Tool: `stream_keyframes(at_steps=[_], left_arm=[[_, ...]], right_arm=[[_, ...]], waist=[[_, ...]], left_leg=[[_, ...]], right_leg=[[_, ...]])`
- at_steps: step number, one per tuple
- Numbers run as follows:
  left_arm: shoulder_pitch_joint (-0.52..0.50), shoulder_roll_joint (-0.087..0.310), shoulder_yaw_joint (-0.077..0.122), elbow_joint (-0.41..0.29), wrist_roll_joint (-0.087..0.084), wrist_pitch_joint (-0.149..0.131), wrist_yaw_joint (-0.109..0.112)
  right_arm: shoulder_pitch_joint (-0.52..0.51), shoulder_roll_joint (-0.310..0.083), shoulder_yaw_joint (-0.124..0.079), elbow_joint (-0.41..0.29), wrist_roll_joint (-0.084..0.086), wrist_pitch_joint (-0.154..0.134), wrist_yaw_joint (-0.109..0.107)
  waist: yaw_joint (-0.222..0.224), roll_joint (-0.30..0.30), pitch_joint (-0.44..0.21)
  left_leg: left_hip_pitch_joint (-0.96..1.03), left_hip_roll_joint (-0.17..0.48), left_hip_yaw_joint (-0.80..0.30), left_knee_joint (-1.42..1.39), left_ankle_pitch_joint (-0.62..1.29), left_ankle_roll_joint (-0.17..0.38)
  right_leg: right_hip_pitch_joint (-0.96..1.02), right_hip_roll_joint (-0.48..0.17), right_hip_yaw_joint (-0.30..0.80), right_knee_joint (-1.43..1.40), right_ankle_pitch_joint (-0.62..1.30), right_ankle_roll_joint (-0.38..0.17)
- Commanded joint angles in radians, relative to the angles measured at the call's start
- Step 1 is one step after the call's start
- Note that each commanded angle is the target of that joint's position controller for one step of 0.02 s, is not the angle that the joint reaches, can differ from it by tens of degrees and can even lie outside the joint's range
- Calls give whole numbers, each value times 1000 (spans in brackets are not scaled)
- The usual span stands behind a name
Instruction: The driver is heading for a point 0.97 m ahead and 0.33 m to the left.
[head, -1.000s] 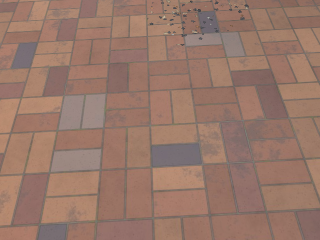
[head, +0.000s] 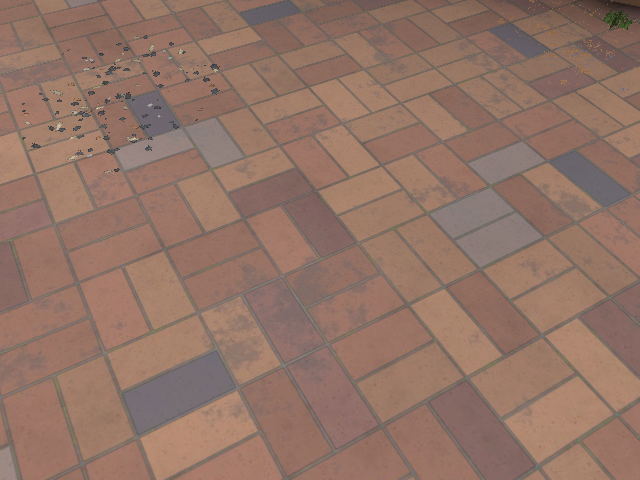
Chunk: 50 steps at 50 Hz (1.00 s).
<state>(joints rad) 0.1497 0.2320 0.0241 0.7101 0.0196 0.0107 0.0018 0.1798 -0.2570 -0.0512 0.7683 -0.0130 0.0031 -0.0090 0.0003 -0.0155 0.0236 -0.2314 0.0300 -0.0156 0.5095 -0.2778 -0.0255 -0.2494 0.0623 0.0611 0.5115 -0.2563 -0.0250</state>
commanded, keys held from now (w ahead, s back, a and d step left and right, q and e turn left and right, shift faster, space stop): no key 1.00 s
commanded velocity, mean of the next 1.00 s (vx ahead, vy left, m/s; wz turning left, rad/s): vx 0.00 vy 0.00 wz -0.02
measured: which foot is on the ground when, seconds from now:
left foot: down 0.00-1.00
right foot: down 0.00-1.00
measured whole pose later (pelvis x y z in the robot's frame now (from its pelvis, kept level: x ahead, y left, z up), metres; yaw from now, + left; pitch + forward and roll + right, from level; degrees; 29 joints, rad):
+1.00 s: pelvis +0.00 +0.04 +0.00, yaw +0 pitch -2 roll +0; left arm 0.20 0.22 0.04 1.08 0.00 0.02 0.05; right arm 0.21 -0.23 -0.01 1.02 0.00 -0.02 -0.02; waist 0.00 0.00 0.04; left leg -0.17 -0.02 0.00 0.47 -0.27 0.03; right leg -0.18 0.00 0.08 0.46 -0.24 0.03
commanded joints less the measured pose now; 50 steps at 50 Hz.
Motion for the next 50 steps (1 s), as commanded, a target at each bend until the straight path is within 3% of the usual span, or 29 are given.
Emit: stream_keyframes(at_steps=[1,4,13,30,50], left_arm=[[-23,129,41,-48,-1,-5,9],[-7,115,41,-34,-3,7,12],[30,102,46,39,-9,1,24],[52,105,50,203,-15,3,44],[73,91,32,350,-18,-2,50]], right_arm=[[-56,-113,-21,-64,-7,-30,5],[-29,-103,-13,-48,-4,-43,1],[-17,-96,0,-14,2,-39,-9],[6,-87,11,122,7,-37,-10],[55,-83,25,228,10,-30,-17]], waist=[[11,113,-53],[4,84,-39],[-2,11,-33],[1,21,-9],[-2,19,13]], left_leg=[[-7,69,-79,-106,100,50],[-5,56,-62,-92,100,36],[11,37,-50,-79,117,45],[18,14,-38,-119,130,53],[23,3,-42,-148,117,68]], right_leg=[[40,-69,66,-56,50,-8],[33,-77,78,-61,93,-19],[46,-80,75,-63,153,2],[92,-81,58,-86,189,19],[77,-76,29,-111,159,34]])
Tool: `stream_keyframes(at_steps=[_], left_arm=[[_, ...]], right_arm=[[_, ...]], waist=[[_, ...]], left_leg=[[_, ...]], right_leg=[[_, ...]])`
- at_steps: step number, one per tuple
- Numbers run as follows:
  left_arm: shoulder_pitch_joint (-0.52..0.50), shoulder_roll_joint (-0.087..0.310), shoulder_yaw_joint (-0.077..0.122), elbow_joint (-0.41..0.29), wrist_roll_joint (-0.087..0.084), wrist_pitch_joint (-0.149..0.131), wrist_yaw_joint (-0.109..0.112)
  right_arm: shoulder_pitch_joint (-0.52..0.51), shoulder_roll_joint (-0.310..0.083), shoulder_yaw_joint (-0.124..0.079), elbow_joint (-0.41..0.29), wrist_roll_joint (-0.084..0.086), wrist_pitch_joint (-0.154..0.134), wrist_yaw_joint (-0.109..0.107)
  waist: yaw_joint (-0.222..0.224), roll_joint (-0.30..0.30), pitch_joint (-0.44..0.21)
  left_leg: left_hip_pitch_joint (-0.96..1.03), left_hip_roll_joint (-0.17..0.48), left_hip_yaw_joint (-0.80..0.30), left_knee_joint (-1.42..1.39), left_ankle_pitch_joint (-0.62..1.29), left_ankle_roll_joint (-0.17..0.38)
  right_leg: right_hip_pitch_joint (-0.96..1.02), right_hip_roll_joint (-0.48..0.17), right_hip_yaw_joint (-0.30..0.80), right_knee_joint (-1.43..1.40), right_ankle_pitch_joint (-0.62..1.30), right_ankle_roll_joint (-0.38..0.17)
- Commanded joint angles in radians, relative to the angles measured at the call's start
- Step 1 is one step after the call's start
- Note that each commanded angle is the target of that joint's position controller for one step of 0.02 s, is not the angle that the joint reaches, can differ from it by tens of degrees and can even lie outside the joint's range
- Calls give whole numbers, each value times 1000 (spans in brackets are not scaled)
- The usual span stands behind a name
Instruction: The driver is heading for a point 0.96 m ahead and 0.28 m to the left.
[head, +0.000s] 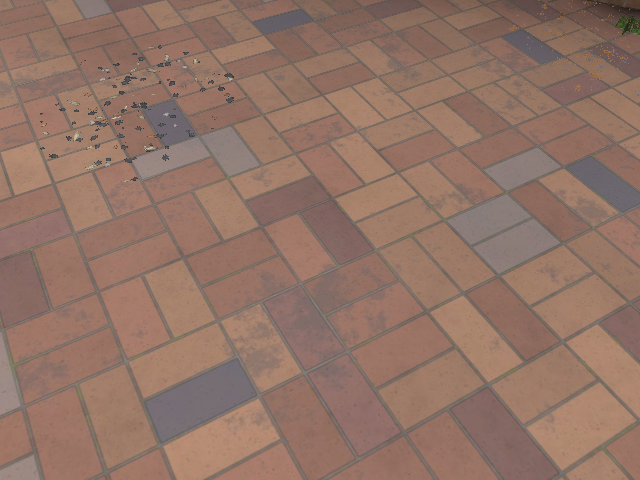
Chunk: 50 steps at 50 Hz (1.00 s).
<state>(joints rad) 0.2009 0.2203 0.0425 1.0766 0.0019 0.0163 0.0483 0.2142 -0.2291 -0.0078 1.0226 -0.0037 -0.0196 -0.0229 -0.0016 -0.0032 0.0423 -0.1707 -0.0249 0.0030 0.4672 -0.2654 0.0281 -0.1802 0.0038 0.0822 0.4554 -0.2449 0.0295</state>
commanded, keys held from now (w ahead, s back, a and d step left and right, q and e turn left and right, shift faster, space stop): no key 0.28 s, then w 0.60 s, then w+q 0.12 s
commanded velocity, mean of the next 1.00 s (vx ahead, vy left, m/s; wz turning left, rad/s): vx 0.25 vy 0.00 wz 0.02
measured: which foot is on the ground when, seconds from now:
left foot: down 0.00-0.58, up 0.60-1.00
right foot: down 0.00-0.34, up 0.36-0.56, down 0.58-1.00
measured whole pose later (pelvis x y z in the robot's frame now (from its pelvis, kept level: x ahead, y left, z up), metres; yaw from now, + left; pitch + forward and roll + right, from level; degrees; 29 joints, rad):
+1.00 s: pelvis +0.23 -0.04 -0.01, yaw +2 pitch +2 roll -1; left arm 0.48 0.21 0.02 1.09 0.00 -0.08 0.02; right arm -0.03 -0.24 -0.02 0.84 0.03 -0.08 0.05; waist 0.08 0.03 0.03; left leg -0.63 0.05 0.05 0.56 0.03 0.06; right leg 0.19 0.03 -0.06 0.12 -0.35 -0.03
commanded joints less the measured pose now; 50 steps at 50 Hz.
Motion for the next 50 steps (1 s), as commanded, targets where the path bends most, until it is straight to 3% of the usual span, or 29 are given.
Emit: stream_keyframes(at_steps=[1,14,16,17,19,20,22,24,26,28,29,30,31,32,33,35,37,40,44,48,50], left_arm=[[24,101,13,-12,0,-8,4],[55,89,-1,27,-1,-12,7],[74,71,-5,39,-5,-10,9],[66,73,-4,31,-9,-13,9],[14,66,-9,-8,-10,-38,1],[-6,68,-9,-22,-15,-55,-8],[-20,79,-1,-36,-26,-79,-24],[-17,79,1,-43,-33,-99,-35],[30,60,4,-21,-30,-111,-41],[177,60,16,45,-26,-106,-42],[253,74,23,63,-27,-101,-41],[364,149,38,67,-23,-101,-32],[430,243,49,73,-10,-113,-47],[338,193,31,54,-5,-132,-54],[255,143,16,22,-7,-143,-60],[170,118,1,-15,-8,-144,-72],[211,84,-11,-10,0,-132,-66],[266,111,-10,-5,4,-120,-45],[300,138,-6,-16,-1,-113,-28],[322,145,5,-6,-11,-108,-24],[294,161,15,-18,-6,-100,-23]], right_arm=[[23,-110,-18,-24,1,-7,-3],[57,-98,-13,2,2,-3,-4],[79,-109,-18,15,7,2,-9],[85,-144,-30,12,15,4,-13],[139,-202,-51,13,24,-2,-15],[145,-215,-59,9,23,-11,-16],[133,-193,-60,-7,15,-32,-11],[96,-178,-60,-31,31,-40,-7],[59,-193,-64,-46,44,-34,-5],[65,-186,-61,-50,45,-24,-1],[50,-144,-47,-59,39,-29,3],[30,-60,-23,-80,18,-38,15],[25,-48,-25,-120,32,-57,12],[1,-99,-33,-130,52,-73,13],[-8,-119,-38,-132,59,-85,22],[-10,-141,-51,-120,34,-94,25],[-23,-124,-54,-118,25,-87,35],[-119,-83,-44,-157,21,-74,39],[-289,-54,-26,-222,28,-75,48],[-357,-63,-21,-258,38,-77,73],[-332,-89,-31,-264,37,-81,86]], waist=[[0,7,-5],[-1,6,1],[-6,34,-8],[-14,75,16],[-41,171,72],[-45,177,106],[-36,141,124],[-14,106,98],[23,105,54],[75,78,12],[107,23,0],[138,-202,-48],[131,-326,-45],[89,-172,36],[60,-116,83],[24,-76,82],[28,-97,59],[45,-72,64],[82,-75,92],[70,-77,113],[30,-87,66]], left_leg=[[-38,58,-61,-106,105,15],[-36,54,-64,-113,110,22],[-37,49,-79,-147,-176,40],[-52,78,-132,-179,-358,72],[-53,257,-376,-305,-598,174],[-77,331,-474,-351,-591,222],[-19,374,-510,-361,-471,244],[12,326,-397,-340,-336,193],[-76,233,-241,-287,-231,152],[-217,165,-162,-174,-228,134],[-295,125,-115,-42,-179,105],[-412,36,14,327,-168,35],[-610,-41,-11,570,-305,29],[-692,38,-96,717,-250,49],[-733,82,-109,745,-129,68],[-689,135,-82,670,26,63],[-617,147,-40,599,107,37],[-626,138,1,472,182,-8],[-518,92,49,199,312,-20],[-496,81,44,88,327,32],[-427,49,57,77,267,74]], right_leg=[[6,-18,7,-55,147,-20],[-8,-19,-4,-60,136,-15],[-28,23,-54,-15,-58,-20],[-83,51,-89,53,-181,-27],[-230,32,-114,241,-218,-41],[-276,-10,-89,332,-200,-52],[-393,-67,-48,452,-271,-73],[-360,-88,-55,325,-244,-88],[-141,-38,-129,121,-114,-80],[123,37,-193,19,27,-55],[225,-7,-118,-20,-3,-66],[319,-224,200,-157,-143,-132],[351,-398,601,-301,-345,-279],[282,-421,623,-315,-445,-299],[249,-376,511,-316,-404,-265],[208,-291,302,-325,-136,-204],[187,-224,151,-329,97,-177],[178,-202,61,-337,307,-198],[123,-182,-6,-380,301,-194],[235,-235,-75,-365,355,-184],[307,-256,-115,-278,598,-164]])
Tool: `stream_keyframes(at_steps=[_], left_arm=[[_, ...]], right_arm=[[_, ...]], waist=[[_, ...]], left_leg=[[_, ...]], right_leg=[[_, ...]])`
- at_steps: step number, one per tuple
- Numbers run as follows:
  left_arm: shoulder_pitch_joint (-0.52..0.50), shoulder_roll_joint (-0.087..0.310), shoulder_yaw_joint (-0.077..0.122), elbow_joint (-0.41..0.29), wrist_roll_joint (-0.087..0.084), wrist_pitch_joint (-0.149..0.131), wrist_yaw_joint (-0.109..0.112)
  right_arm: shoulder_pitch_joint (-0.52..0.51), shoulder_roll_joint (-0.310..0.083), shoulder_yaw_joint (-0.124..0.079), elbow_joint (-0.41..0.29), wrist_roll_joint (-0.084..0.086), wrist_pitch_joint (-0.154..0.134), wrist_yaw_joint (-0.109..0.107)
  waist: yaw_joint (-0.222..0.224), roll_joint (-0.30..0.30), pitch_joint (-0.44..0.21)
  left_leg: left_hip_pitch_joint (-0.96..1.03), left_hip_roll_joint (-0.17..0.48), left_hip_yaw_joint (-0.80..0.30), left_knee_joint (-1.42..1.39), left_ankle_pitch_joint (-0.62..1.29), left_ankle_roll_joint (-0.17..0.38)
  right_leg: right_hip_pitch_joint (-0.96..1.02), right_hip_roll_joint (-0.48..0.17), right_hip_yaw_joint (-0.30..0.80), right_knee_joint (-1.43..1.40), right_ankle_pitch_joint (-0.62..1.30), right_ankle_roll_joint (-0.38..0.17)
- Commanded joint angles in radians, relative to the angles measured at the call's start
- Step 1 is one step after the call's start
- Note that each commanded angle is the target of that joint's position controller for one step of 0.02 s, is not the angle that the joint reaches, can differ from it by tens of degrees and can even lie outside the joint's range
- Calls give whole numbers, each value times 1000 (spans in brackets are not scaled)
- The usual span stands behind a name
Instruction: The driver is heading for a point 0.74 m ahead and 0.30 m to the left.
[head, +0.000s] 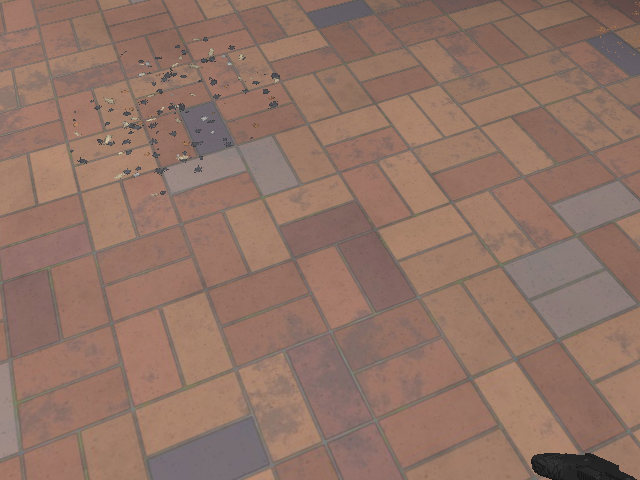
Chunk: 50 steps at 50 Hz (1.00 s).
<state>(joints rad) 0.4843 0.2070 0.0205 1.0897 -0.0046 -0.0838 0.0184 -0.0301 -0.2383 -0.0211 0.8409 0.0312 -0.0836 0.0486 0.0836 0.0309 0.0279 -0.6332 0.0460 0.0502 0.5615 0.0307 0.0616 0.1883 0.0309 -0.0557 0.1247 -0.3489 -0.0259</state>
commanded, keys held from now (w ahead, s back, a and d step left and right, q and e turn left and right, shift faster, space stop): w+q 1.00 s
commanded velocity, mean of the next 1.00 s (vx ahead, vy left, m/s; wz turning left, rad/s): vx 0.49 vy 0.00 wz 0.51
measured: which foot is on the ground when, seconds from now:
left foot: up 0.00-0.04, down 0.06-0.58, up 0.60-1.00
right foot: down 0.00-0.06, up 0.08-0.54, down 0.56-1.00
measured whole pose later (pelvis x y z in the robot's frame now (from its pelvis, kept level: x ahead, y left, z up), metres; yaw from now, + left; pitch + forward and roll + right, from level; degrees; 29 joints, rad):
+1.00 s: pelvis +0.55 +0.10 +0.01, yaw +34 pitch +2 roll -3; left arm 0.33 0.30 0.08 0.87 -0.01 -0.08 0.00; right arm 0.09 -0.27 -0.06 0.65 0.03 -0.03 0.05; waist 0.09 0.04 0.04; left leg -0.65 0.09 0.00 0.68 -0.04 0.04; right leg 0.06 0.00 -0.22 0.23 -0.32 0.02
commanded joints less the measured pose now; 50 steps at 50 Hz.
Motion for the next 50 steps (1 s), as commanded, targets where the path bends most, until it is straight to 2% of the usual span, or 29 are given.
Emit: stream_keyframes(at_steps=[1,2,3,4,5,6,7,8,9,10,12,15,19,22,25,26,27,28,29,30,31,32,33,34,37,42,45,48,50], left_arm=[[-3,190,44,-39,6,6,10],[-19,200,48,-50,14,17,12],[-34,198,47,-66,20,27,14],[-23,178,35,-100,36,24,15],[101,22,-10,-112,35,-7,-13],[-8,107,8,-123,-4,-52,-24],[-117,164,22,-176,-35,-79,-28],[-175,182,25,-195,-30,-93,-18],[-195,189,38,-201,-16,-92,-8],[-179,187,44,-210,-6,-79,-3],[-171,158,46,-231,6,-54,3],[-296,146,45,-293,24,-34,11],[-473,115,32,-354,16,-42,1],[-537,135,34,-391,-2,-46,-10],[-537,181,47,-410,-7,-61,-23],[-499,194,53,-404,-9,-67,-25],[-410,216,65,-383,-5,-72,-21],[-267,260,81,-365,11,-77,-14],[-128,340,103,-349,29,-66,-7],[-97,315,101,-326,10,-50,-16],[-157,217,76,-354,4,-45,-16],[-209,182,66,-365,5,-37,-16],[-256,169,59,-363,11,-33,-18],[-281,151,53,-359,16,-33,-19],[-284,162,62,-339,12,-44,-24],[-263,209,80,-314,10,-41,-18],[-230,231,85,-301,3,-29,-12],[-185,255,93,-282,-11,-12,-11],[-177,273,99,-276,-20,2,-9]], right_arm=[[-36,-104,-30,-74,1,-16,17],[76,-137,-51,-45,2,-12,16],[233,-176,-76,3,4,-5,12],[389,-243,-99,31,-4,5,0],[438,-287,-105,46,-8,6,5],[420,-204,-85,47,-13,4,-2],[342,-179,-78,30,-17,-6,-6],[257,-162,-72,4,-19,-16,-4],[204,-145,-66,-14,-27,-23,-1],[178,-130,-60,-26,-37,-26,-2],[183,-129,-58,-29,-24,-21,-10],[254,-175,-70,-23,-19,-17,-39],[334,-194,-78,-18,-10,0,-58],[387,-185,-78,-4,0,10,-61],[394,-187,-81,-13,-4,22,-69],[384,-188,-83,-20,-7,26,-71],[371,-169,-76,-31,-10,28,-70],[358,-120,-58,-52,-20,24,-64],[445,-59,-40,-76,-8,14,-62],[502,-89,-35,-94,8,8,-60],[453,-183,-58,-82,17,13,-60],[376,-197,-65,-94,8,21,-62],[338,-180,-66,-107,-3,24,-62],[327,-165,-71,-114,-7,29,-59],[325,-106,-63,-138,-1,48,-48],[230,-89,-56,-193,-6,45,-33],[123,-74,-47,-231,-8,37,-13],[44,-76,-45,-275,-5,39,3],[25,-91,-51,-299,-5,41,13]], waist=[[-89,-141,26],[-148,-159,-53],[-223,-150,-141],[-261,-36,-245],[-158,236,-391],[-207,145,-353],[-191,114,-199],[-152,-23,-134],[-111,-74,-86],[-72,-58,-80],[-43,-24,-46],[-70,-3,10],[-139,23,14],[-162,40,-5],[-139,60,-22],[-114,78,-32],[-67,80,-75],[0,38,-198],[1,-174,-350],[-23,-368,-383],[-11,-220,-245],[-11,-129,-138],[-33,-93,-70],[-56,-111,-34],[-76,-132,-16],[-61,-94,-5],[-21,-85,21],[-1,-84,49],[-14,-94,49]], left_leg=[[114,-55,26,0,-69,60],[245,-95,48,12,-102,83],[454,-121,51,-9,-89,110],[761,35,-199,4,-133,168],[1079,282,-777,-149,-431,363],[1057,267,-874,-279,-473,325],[927,243,-733,-298,-381,281],[760,208,-615,-318,-241,258],[621,173,-528,-333,-124,250],[534,144,-474,-353,-64,246],[432,119,-412,-387,-43,249],[333,84,-346,-417,-51,241],[302,20,-292,-380,-96,167],[378,48,-354,-325,-138,149],[498,89,-450,-219,-132,133],[511,92,-469,-180,-103,126],[498,56,-458,-100,-57,103],[414,2,-401,114,-80,72],[106,-138,-248,440,-330,-4],[-105,-115,-215,638,-642,-18],[-166,-51,-241,726,-566,-24],[-157,-16,-203,729,-479,-32],[-128,13,-189,687,-414,-37],[-95,42,-188,646,-374,-38],[-57,73,-152,595,-308,-50],[-91,78,-136,359,-99,-62],[-55,61,-79,203,3,-50],[-59,47,-43,119,-34,-27],[-38,24,-13,84,-119,3]], right_leg=[[-30,-288,7,136,898,-96],[-20,-278,-17,287,1068,-81],[-91,-245,-50,501,1107,-52],[-358,-202,-62,811,804,-24],[-769,20,19,1179,-85,36],[-887,3,179,1304,-166,3],[-958,-44,178,1306,-91,-21],[-909,-91,173,1239,-4,-28],[-853,-118,165,1165,32,-22],[-783,-142,175,1123,44,-16],[-749,-160,161,1018,37,11],[-777,-146,120,811,173,65],[-686,-71,98,479,445,76],[-654,-47,119,396,463,77],[-631,-41,148,330,343,52],[-582,-40,140,311,301,35],[-455,-44,127,272,290,5],[-217,-153,211,305,271,-55],[153,-371,543,288,145,-184],[219,-489,853,203,-42,-248],[102,-449,748,181,-130,-206],[-35,-398,578,167,-47,-164],[-155,-351,471,133,62,-149],[-228,-316,389,105,142,-139],[-308,-283,233,37,269,-155],[-263,-278,63,13,424,-159],[-241,-273,-20,16,436,-139],[-165,-302,-55,40,457,-124],[-111,-322,-83,94,578,-106]])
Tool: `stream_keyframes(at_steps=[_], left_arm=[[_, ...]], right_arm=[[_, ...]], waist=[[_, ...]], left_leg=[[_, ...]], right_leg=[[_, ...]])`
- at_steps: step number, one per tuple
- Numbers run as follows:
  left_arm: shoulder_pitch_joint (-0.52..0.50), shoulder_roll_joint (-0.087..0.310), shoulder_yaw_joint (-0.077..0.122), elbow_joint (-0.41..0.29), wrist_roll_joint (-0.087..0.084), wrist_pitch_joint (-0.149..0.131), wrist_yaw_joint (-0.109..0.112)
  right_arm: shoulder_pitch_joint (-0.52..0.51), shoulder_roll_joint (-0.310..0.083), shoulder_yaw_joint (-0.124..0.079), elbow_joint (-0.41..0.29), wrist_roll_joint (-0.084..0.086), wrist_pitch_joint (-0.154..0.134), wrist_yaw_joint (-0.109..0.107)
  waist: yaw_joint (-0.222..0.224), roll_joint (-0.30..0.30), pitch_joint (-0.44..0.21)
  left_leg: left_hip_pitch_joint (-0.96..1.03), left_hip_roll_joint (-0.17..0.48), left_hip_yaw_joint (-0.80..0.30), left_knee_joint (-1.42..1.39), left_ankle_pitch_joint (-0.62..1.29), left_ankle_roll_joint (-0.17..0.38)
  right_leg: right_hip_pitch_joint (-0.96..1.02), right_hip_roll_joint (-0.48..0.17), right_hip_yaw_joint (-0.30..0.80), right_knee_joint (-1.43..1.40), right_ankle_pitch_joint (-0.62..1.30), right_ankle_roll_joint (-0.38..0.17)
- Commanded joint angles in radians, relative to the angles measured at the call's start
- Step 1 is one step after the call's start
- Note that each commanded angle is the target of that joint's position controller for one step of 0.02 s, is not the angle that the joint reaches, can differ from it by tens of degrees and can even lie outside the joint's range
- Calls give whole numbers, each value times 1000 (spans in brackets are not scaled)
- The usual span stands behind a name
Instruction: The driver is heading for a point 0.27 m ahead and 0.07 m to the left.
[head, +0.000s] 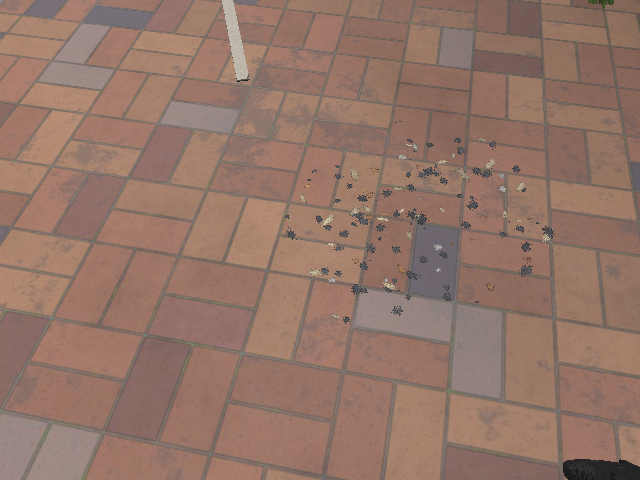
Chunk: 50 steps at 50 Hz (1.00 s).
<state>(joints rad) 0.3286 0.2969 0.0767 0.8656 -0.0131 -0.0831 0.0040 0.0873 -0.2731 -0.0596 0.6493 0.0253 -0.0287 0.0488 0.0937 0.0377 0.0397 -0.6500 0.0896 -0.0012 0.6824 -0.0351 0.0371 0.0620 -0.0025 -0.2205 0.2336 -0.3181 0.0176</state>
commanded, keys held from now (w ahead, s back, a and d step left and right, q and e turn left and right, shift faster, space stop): w+q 0.06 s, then no key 0.94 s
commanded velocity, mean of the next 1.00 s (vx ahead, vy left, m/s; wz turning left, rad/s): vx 0.15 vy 0.00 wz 0.18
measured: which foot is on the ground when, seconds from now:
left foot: up 0.00-0.06, down 0.08-1.00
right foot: down 0.00-0.10, up 0.12-0.52, down 0.54-1.00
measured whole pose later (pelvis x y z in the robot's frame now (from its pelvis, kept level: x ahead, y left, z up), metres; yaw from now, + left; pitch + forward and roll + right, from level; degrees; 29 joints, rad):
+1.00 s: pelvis +0.26 +0.01 +0.00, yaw +8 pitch -1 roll +0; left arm 0.10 0.23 0.04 0.88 0.00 -0.01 0.01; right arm 0.23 -0.24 -0.04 0.95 0.00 0.02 -0.03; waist -0.01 -0.01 0.03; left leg -0.12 -0.02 -0.03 0.51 -0.38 0.01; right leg -0.30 0.00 -0.02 0.54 -0.22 -0.01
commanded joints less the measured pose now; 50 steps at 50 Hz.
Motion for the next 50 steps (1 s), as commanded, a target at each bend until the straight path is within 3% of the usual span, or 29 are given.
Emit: stream_keyframes(at_steps=[1,2,3,4,5,6,7,8,9,10,11,14,18,22,25,26,27,28,29,30,31,33,35,40,50], left_arm=[[-26,198,47,-55,-13,8,8],[-29,215,52,-58,-16,15,12],[-38,222,53,-62,-18,24,17],[-34,197,41,-67,-15,25,22],[10,91,5,-107,30,13,16],[52,64,-19,-136,25,-19,3],[-40,159,6,-131,-14,-31,-6],[-74,149,1,-139,-25,-32,-7],[-80,133,-1,-125,-6,-27,4],[-81,141,5,-121,8,-14,11],[-59,140,8,-114,8,4,13],[-16,96,1,-102,17,33,24],[-99,59,-12,-121,21,38,22],[-176,64,-13,-136,14,38,10],[-180,74,-7,-142,21,36,3],[-154,71,-7,-134,27,32,1],[-146,103,-1,-133,37,27,4],[-152,159,9,-144,43,27,12],[-174,121,0,-135,42,36,14],[-194,68,-10,-139,28,44,8],[-209,50,-14,-138,23,49,2],[-218,61,-13,-137,21,46,-7],[-210,66,-11,-122,22,39,-10],[-219,57,-12,-93,19,42,-1],[-254,46,-8,-20,16,63,10]], right_arm=[[-77,-71,-20,-113,-1,-11,15],[-32,-95,-33,-109,-3,-7,14],[86,-132,-55,-83,-2,-5,11],[251,-190,-88,-39,-6,-1,-5],[327,-287,-106,-23,-14,4,-30],[282,-321,-96,-71,-26,-9,-27],[266,-227,-68,-70,-32,-16,-18],[231,-182,-54,-52,-28,-22,-16],[174,-153,-45,-47,-16,-26,-16],[124,-128,-37,-51,-15,-26,-18],[94,-131,-35,-54,-26,-26,-19],[74,-145,-38,-25,-36,-41,-26],[69,-127,-28,15,-32,-27,-47],[99,-127,-21,62,-39,-11,-51],[92,-113,-11,91,-30,-4,-47],[82,-101,-5,97,-20,-2,-48],[122,-80,3,107,-27,-7,-49],[201,-70,6,115,-53,-17,-48],[268,-47,9,141,-51,-16,-54],[225,-65,11,144,-50,-7,-59],[190,-78,7,141,-43,7,-63],[149,-95,2,143,-36,36,-68],[148,-90,1,151,-36,48,-69],[157,-80,-1,193,-31,44,-75],[171,-70,-3,280,-30,40,-86]], waist=[[-44,-116,16],[-78,-136,-25],[-149,-133,-92],[-234,-94,-173],[-206,129,-271],[-151,223,-461],[-203,58,-426],[-177,40,-293],[-136,-37,-206],[-106,-17,-163],[-76,5,-151],[-43,12,-156],[-66,42,-151],[-106,50,-136],[-94,56,-116],[-69,44,-116],[-78,-4,-130],[-137,-96,-167],[-168,-195,-199],[-140,-190,-183],[-128,-169,-160],[-107,-120,-115],[-106,-107,-113],[-99,-66,-123],[-101,-35,-63]], left_leg=[[32,-49,66,-47,-105,48],[117,-88,97,-49,-156,69],[277,-134,120,-87,-153,100],[551,-152,84,-154,-54,138],[898,95,-282,-142,137,232],[1053,317,-777,-277,216,417],[994,285,-621,-286,363,361],[863,241,-436,-268,479,318],[720,183,-331,-277,480,268],[606,150,-275,-306,480,246],[509,133,-239,-339,504,239],[421,110,-150,-380,613,249],[443,67,-73,-380,548,204],[478,85,-97,-369,437,194],[495,101,-142,-303,351,177],[480,78,-142,-266,277,146],[456,29,-135,-231,162,94],[401,-45,-102,-184,-29,47],[362,-85,-65,-186,-221,7],[379,-83,-57,-202,-262,-14],[381,-83,-54,-217,-243,-16],[389,-76,-66,-228,-181,-2],[413,-66,-76,-234,-135,5],[433,-57,-77,-228,-50,-2],[427,-54,-71,-262,-111,-9]], right_leg=[[29,-289,62,44,706,-139],[35,-285,42,137,881,-128],[8,-266,15,303,991,-111],[-137,-223,-2,541,924,-70],[-506,-125,3,895,223,-12],[-729,34,198,1170,-347,24],[-777,-32,306,1196,-275,17],[-789,-70,279,1137,-212,8],[-762,-110,269,1050,-155,12],[-707,-131,268,990,-121,16],[-628,-133,268,975,-91,21],[-564,-112,253,874,6,47],[-550,-105,253,634,174,53],[-491,-81,253,455,239,45],[-438,-58,247,335,189,10],[-364,-49,238,228,284,-11],[-266,-93,288,171,540,-33],[-156,-184,362,227,802,-74],[-122,-223,398,251,771,-154],[-158,-205,401,238,650,-166],[-192,-172,377,232,518,-141],[-241,-125,335,239,419,-102],[-246,-108,315,249,428,-86],[-208,-94,298,278,495,-91],[-215,-65,278,254,370,-81]])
